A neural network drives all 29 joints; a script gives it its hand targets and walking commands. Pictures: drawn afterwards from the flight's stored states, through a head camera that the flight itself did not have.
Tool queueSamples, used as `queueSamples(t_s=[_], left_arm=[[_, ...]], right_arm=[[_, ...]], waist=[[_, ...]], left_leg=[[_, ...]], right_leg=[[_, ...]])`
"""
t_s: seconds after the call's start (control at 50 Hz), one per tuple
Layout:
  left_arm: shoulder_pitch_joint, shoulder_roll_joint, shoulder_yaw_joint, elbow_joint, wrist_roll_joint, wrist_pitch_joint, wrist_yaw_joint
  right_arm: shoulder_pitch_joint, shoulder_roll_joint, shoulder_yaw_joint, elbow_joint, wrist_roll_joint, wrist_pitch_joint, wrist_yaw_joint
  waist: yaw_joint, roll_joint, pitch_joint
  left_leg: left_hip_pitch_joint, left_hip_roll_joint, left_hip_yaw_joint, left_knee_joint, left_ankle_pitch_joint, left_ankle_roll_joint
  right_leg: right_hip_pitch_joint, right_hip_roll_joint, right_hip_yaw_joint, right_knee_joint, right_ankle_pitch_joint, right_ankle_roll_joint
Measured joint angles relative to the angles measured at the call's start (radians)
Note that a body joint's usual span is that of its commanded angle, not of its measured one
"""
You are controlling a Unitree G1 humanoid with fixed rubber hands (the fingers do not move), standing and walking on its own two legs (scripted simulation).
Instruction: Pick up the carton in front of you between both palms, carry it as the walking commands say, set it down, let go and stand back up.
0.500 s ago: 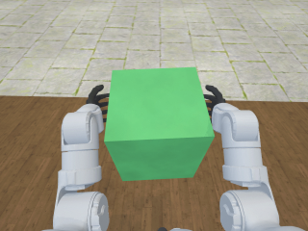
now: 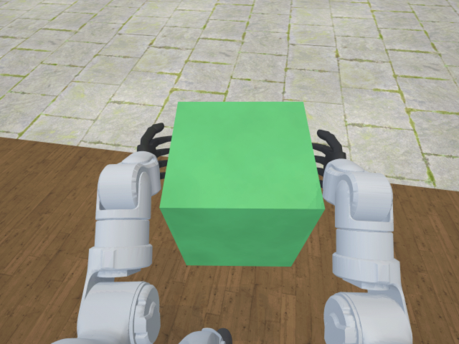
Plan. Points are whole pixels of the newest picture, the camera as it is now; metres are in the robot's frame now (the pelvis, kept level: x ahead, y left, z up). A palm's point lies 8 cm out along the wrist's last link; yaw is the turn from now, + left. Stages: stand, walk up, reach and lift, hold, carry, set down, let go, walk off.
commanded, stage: carry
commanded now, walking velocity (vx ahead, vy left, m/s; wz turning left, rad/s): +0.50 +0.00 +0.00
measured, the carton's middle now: (239, 191) +0.36 +0.03 +0.06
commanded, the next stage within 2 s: none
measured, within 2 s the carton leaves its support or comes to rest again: neither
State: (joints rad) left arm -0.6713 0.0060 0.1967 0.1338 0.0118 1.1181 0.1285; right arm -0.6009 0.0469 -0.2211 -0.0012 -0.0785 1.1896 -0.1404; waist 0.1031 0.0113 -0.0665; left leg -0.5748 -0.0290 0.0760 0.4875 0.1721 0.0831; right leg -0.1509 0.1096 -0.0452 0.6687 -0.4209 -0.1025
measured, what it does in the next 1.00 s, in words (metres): goes down: left foot 0.05 m lower, then right foot 0.06 m lower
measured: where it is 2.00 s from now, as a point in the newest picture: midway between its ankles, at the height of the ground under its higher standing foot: (243, 175)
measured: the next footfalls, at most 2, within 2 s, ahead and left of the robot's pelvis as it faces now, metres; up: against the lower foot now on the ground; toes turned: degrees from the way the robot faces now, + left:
left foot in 0.04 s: +0.18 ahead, +0.06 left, -0.05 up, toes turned +1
right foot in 0.56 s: +0.51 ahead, -0.05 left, -0.11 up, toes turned +1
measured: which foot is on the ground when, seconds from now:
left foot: up 0.00-0.02, down 0.04-0.56, up 0.58-1.00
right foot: down 0.00-0.02, up 0.04-0.54, down 0.56-1.00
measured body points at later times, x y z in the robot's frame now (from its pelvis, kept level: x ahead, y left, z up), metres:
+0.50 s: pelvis +0.30 +0.01 -0.05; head +0.32 +0.02 +0.40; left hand +0.68 +0.15 +0.07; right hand +0.66 -0.16 +0.07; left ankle +0.15 +0.06 -0.75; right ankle +0.45 -0.09 -0.76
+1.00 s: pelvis +0.59 -0.01 -0.09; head +0.63 -0.02 +0.36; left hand +0.96 +0.17 +0.02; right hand +0.97 -0.13 +0.01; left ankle +0.73 +0.12 -0.79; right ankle +0.48 -0.05 -0.81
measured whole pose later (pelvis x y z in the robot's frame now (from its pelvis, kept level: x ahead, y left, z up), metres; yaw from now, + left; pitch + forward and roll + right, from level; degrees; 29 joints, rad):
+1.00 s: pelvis +0.59 -0.01 -0.09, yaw +0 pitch +6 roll +1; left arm -0.65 -0.01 0.21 0.10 0.02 1.12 0.13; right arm -0.60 0.04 -0.21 0.00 -0.07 1.18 -0.14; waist 0.09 0.00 -0.04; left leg -0.69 0.01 0.03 0.70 0.03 0.05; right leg -0.20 0.10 -0.05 0.58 -0.30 -0.11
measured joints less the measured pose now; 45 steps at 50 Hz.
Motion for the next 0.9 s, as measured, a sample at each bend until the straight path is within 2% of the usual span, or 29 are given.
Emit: queueSamples(t_s=[0.04, 0.06, 0.08, 0.1, 0.12, 0.16, 0.24, 0.32, 0.4, 0.5, 0.56, 0.6, 0.64, 0.66, 0.7, 0.8, 0.9], left_arm=[[-0.012, 0.018, -0.002, 0.033, -0.009, 0.005, -0.001], [-0.024, 0.032, -0.004, 0.056, -0.013, 0.004, -0.004], [-0.035, 0.043, -0.002, 0.08, -0.016, 0.003, -0.006], [-0.038, 0.048, 0.0, 0.101, -0.018, 0.004, -0.006], [-0.03, 0.047, -0.001, 0.114, -0.016, 0.01, -0.006], [-0.01, 0.031, -0.009, 0.117, 0.0, 0.029, -0.006], [0.012, 0.005, -0.009, 0.067, 0.034, 0.054, -0.006], [0.025, -0.008, 0.007, 0.01, 0.048, 0.049, -0.006], [0.04, -0.014, 0.021, -0.055, 0.053, 0.048, -0.006], [0.032, -0.014, 0.038, -0.081, 0.058, 0.06, -0.006], [0.003, -0.015, 0.038, -0.029, 0.069, 0.064, -0.007], [-0.019, -0.021, 0.039, 0.022, 0.082, 0.049, -0.009], [-0.022, -0.017, 0.03, 0.071, 0.082, 0.047, -0.009], [-0.01, -0.013, 0.026, 0.078, 0.075, 0.053, -0.01], [0.017, -0.002, 0.018, 0.068, 0.056, 0.064, -0.009], [0.041, 0.002, 0.015, 0.024, 0.023, 0.045, -0.002], [0.043, -0.009, 0.019, -0.01, 0.017, 0.015, -0.002]], right_arm=[[-0.021, 0.001, 0.002, 0.039, -0.008, 0.005, 0.0], [-0.033, 0.005, 0.002, 0.063, -0.014, -0.001, 0.001], [-0.048, 0.006, 0.003, 0.092, -0.019, -0.005, 0.001], [-0.056, 0.004, 0.007, 0.121, -0.02, -0.007, 0.001], [-0.053, 0.001, 0.012, 0.142, -0.017, -0.003, 0.001], [-0.026, -0.011, 0.02, 0.148, 0.0, 0.013, 0.002], [0.005, -0.028, 0.032, 0.122, 0.035, 0.016, 0.0], [-0.001, -0.024, 0.032, 0.107, 0.045, -0.011, -0.001], [-0.009, -0.018, 0.036, 0.081, 0.048, -0.027, -0.001], [-0.036, -0.022, 0.044, 0.091, 0.053, -0.03, -0.001], [-0.059, -0.045, 0.045, 0.136, 0.065, -0.021, -0.001], [-0.087, -0.069, 0.043, 0.187, 0.078, -0.025, 0.0], [-0.083, -0.075, 0.043, 0.22, 0.081, -0.019, 0.0], [-0.074, -0.069, 0.046, 0.225, 0.076, -0.011, 0.0], [-0.058, -0.053, 0.052, 0.213, 0.058, 0.007, 0.0], [-0.034, -0.026, 0.041, 0.143, 0.028, 0.009, 0.0], [-0.004, -0.006, 0.024, 0.068, 0.013, -0.01, 0.0]], waist=[[-0.009, 0.017, -0.023], [-0.025, 0.001, -0.03], [-0.044, -0.013, -0.029], [-0.064, -0.023, -0.021], [-0.081, -0.021, -0.016], [-0.107, -0.008, -0.003], [-0.134, -0.004, 0.031], [-0.155, -0.008, 0.045], [-0.172, -0.013, 0.04], [-0.194, -0.025, -0.004], [-0.186, -0.041, -0.041], [-0.152, 0.004, -0.047], [-0.119, 0.006, -0.03], [-0.106, -0.002, -0.021], [-0.089, -0.013, 0.002], [-0.057, -0.018, 0.049], [-0.037, -0.02, 0.056]], left_leg=[[0.101, -0.005, 0.022, -0.078, 0.094, 0.015], [0.11, -0.019, 0.02, -0.03, -0.005, 0.022], [0.102, -0.037, 0.018, 0.037, -0.143, 0.048], [0.083, -0.05, 0.022, 0.106, -0.215, 0.068], [0.077, -0.054, 0.025, 0.147, -0.245, 0.079], [0.097, -0.052, 0.023, 0.167, -0.257, 0.081], [0.163, -0.05, 0.018, 0.143, -0.303, 0.078], [0.227, -0.05, 0.005, 0.113, -0.351, 0.072], [0.304, -0.054, -0.014, 0.1, -0.42, 0.06], [0.398, -0.07, -0.035, 0.17, -0.575, 0.045], [0.407, -0.089, -0.026, 0.384, -0.678, 0.027], [0.319, -0.058, -0.04, 0.633, -0.742, -0.007], [0.202, -0.046, -0.071, 0.831, -0.752, -0.02], [0.148, -0.037, -0.077, 0.871, -0.726, -0.022], [0.053, -0.005, -0.086, 0.852, -0.674, -0.029], [-0.115, 0.065, -0.102, 0.665, -0.529, -0.047], [-0.179, 0.079, -0.087, 0.496, -0.349, -0.047]], right_leg=[[-0.005, 0.016, -0.01, 0.174, -0.055, 0.015], [-0.038, 0.002, -0.013, 0.295, -0.088, 0.03], [-0.091, -0.008, 0.001, 0.424, -0.133, 0.047], [-0.152, -0.018, 0.022, 0.543, -0.161, 0.054], [-0.212, -0.025, 0.036, 0.628, -0.162, 0.054], [-0.318, -0.051, 0.048, 0.675, -0.112, 0.053], [-0.474, -0.125, 0.064, 0.522, 0.003, 0.067], [-0.571, -0.159, 0.073, 0.377, 0.157, 0.081], [-0.583, -0.15, 0.059, 0.2, 0.332, 0.069], [-0.475, -0.093, -0.009, -0.12, 0.574, 0.036], [-0.34, -0.073, -0.047, -0.26, 0.699, 0.008], [-0.355, -0.036, -0.054, -0.132, 0.491, -0.035], [-0.369, -0.023, -0.057, -0.035, 0.386, -0.037], [-0.36, -0.023, -0.055, -0.021, 0.371, -0.029], [-0.33, -0.024, -0.053, -0.019, 0.346, -0.025], [-0.248, -0.026, -0.048, -0.052, 0.285, -0.032], [-0.154, -0.026, -0.027, -0.092, 0.221, -0.021]])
